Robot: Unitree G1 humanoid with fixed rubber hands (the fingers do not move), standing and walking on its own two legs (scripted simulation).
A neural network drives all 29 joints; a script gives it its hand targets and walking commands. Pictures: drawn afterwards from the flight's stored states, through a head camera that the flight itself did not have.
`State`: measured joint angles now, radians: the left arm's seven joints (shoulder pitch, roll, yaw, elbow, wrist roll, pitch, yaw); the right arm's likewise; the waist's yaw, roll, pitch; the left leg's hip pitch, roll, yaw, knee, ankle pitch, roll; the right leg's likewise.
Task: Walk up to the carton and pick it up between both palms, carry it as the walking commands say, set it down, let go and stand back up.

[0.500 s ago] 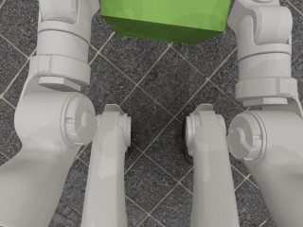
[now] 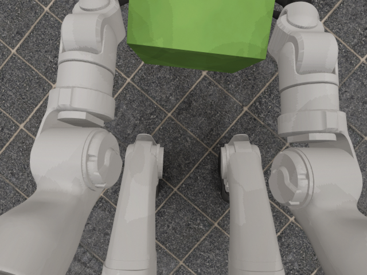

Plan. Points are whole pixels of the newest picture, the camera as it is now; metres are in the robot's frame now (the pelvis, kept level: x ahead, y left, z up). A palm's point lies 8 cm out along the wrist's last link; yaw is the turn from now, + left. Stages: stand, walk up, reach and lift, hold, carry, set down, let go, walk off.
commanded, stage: reach and lift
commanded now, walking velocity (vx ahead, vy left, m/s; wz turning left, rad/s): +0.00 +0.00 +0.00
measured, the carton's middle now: out of the picture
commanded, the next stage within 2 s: none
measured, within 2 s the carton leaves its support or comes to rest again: neither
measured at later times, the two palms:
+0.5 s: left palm out of the picture +0.53 +0.13 +0.02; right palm (314, 7) +0.51 -0.15 +0.01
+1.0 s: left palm out of the picture +0.51 +0.13 +0.09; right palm out of the picture +0.49 -0.15 +0.08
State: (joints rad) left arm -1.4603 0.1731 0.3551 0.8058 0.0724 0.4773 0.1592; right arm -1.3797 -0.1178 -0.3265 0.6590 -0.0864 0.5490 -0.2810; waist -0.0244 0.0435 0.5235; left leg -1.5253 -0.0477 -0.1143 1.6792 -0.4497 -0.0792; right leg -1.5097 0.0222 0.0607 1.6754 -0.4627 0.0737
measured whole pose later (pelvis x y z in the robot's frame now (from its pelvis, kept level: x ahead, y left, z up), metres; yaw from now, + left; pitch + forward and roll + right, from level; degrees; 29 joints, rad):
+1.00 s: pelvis +0.02 +0.00 +0.12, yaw +0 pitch +7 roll +0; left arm -1.15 0.08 0.29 0.68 0.10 0.48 0.16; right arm -1.05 0.02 -0.34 0.48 -0.15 0.55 -0.28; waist -0.02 0.04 0.52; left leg -0.98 -0.04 -0.11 1.21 -0.35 -0.07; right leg -0.97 0.02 0.08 1.21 -0.36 0.06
